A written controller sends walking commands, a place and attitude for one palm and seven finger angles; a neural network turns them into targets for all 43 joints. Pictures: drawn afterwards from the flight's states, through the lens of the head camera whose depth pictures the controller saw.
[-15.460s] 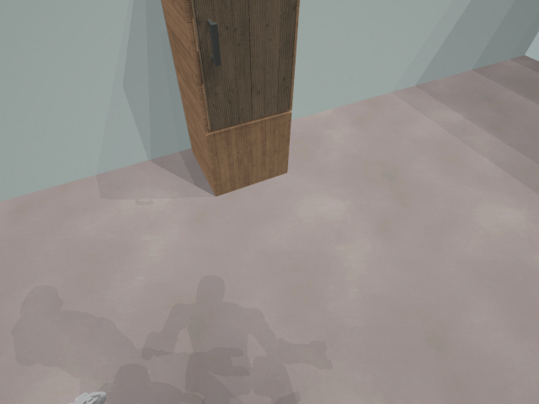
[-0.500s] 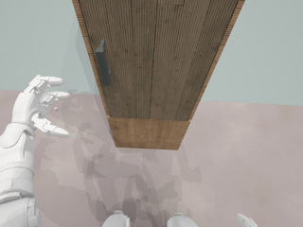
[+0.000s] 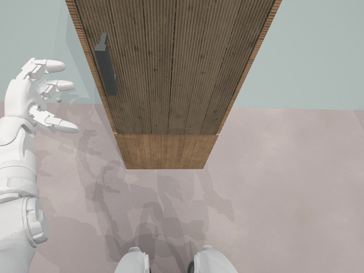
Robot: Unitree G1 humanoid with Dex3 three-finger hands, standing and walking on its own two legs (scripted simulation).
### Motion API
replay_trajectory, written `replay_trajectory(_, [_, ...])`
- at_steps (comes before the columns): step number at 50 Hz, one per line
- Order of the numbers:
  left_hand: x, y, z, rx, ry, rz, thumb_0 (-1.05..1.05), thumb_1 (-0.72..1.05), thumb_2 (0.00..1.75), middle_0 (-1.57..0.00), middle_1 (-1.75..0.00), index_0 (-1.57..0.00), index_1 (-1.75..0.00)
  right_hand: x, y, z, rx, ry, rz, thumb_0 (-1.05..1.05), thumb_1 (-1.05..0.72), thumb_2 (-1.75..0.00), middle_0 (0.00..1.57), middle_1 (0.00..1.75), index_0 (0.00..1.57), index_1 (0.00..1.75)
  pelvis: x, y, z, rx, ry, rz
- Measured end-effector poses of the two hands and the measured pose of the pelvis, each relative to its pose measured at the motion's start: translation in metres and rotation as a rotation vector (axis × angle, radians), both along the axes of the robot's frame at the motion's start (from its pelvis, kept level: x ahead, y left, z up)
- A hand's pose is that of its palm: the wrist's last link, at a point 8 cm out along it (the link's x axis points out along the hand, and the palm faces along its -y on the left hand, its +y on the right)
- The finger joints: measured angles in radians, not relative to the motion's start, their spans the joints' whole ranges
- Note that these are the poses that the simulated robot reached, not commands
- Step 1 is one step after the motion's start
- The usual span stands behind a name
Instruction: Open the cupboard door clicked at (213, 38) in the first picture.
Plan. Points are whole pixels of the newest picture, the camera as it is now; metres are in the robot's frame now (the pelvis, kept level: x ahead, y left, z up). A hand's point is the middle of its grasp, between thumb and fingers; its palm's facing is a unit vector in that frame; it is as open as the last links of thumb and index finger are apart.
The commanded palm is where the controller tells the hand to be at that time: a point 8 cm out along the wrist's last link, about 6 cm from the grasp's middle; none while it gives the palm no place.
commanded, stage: move the hooked fingers beside the handle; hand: left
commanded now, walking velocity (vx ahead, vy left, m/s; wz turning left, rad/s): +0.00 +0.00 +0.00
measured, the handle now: (108, 66) +0.56 +0.15 +0.08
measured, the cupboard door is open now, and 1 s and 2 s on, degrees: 0 0 0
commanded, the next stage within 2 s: slide the fingers in behind the handle in 1.18 s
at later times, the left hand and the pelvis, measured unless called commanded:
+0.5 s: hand (74, 73) +0.53 +0.22 +0.08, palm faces -0.03 -1.00 +0.00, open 13.9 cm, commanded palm +0.51 +0.26 +0.07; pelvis +0.00 +0.01 -0.01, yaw -1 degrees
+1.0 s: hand (77, 79) +0.52 +0.22 +0.07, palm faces -0.01 -1.00 -0.01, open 13.9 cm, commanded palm +0.50 +0.26 +0.07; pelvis +0.01 +0.01 -0.01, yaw -1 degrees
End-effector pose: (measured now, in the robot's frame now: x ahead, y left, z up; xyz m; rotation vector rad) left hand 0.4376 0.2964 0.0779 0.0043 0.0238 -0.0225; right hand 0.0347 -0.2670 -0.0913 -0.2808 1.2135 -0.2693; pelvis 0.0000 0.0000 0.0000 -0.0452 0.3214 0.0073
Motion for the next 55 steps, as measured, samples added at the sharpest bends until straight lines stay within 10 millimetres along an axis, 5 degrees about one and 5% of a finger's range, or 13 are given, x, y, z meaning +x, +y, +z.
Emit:
replay_trajectory(23, [0.072,-0.014,0.000,-0.005,0.005,-0.002,-0.01,-0.50,0.30,-0.30,-1.20,-0.30,-1.20,-0.061,0.011,-0.003,-0.018,0.190,-0.072,0.00,-0.91,-0.90,0.20,0.30,0.20,0.30,-0.003,0.008,-0.013,-0.023,0.088,-0.008])
replay_trajectory(30, [0.077,-0.018,-0.006,-0.007,0.023,0.002,-0.01,-0.50,0.30,-0.30,-1.20,-0.31,-1.22,-0.074,0.019,-0.002,0.013,0.242,-0.101,0.00,-0.91,-0.90,0.20,0.30,0.20,0.30,0.002,0.010,-0.011,-0.021,0.097,-0.021])
replay_trajectory(55, [0.061,-0.021,-0.005,0.013,0.015,0.011,-0.01,-0.50,0.30,-0.30,-1.20,-0.30,-1.20,-0.021,0.006,-0.004,0.011,0.128,-0.044,0.00,-0.91,-0.90,0.20,0.30,0.20,0.30,0.008,0.003,-0.007,-0.017,0.068,-0.008])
